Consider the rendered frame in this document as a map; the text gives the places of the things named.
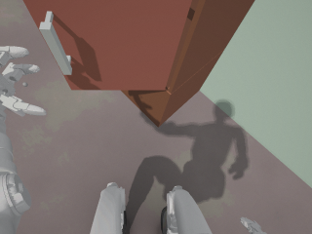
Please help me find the robot left forearm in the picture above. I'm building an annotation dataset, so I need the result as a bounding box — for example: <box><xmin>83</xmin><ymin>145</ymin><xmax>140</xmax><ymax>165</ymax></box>
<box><xmin>0</xmin><ymin>109</ymin><xmax>18</xmax><ymax>176</ymax></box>

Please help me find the right robot shin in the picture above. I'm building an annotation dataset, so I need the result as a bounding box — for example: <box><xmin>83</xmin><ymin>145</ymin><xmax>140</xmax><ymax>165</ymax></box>
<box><xmin>166</xmin><ymin>185</ymin><xmax>182</xmax><ymax>234</ymax></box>

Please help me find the handle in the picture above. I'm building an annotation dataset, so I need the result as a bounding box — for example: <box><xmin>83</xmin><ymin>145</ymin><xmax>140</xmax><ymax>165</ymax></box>
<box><xmin>39</xmin><ymin>11</ymin><xmax>72</xmax><ymax>75</ymax></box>

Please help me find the cupboard door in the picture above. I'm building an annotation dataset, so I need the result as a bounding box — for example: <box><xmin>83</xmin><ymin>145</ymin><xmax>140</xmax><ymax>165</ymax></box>
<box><xmin>23</xmin><ymin>0</ymin><xmax>192</xmax><ymax>91</ymax></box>

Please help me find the robot left thigh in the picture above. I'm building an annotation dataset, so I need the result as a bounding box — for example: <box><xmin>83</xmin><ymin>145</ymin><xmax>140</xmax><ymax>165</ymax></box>
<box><xmin>90</xmin><ymin>186</ymin><xmax>126</xmax><ymax>234</ymax></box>

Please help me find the robot right hand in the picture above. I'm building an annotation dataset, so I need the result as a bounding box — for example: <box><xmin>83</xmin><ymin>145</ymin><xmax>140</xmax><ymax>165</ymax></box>
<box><xmin>240</xmin><ymin>217</ymin><xmax>266</xmax><ymax>234</ymax></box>

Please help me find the left robot upper arm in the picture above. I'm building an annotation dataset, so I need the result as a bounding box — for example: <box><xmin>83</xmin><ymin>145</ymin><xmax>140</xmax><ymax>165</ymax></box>
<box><xmin>0</xmin><ymin>174</ymin><xmax>32</xmax><ymax>234</ymax></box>

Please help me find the robot left hand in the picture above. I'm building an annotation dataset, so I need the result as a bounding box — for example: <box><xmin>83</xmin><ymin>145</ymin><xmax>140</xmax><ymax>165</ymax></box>
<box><xmin>0</xmin><ymin>46</ymin><xmax>47</xmax><ymax>117</ymax></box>

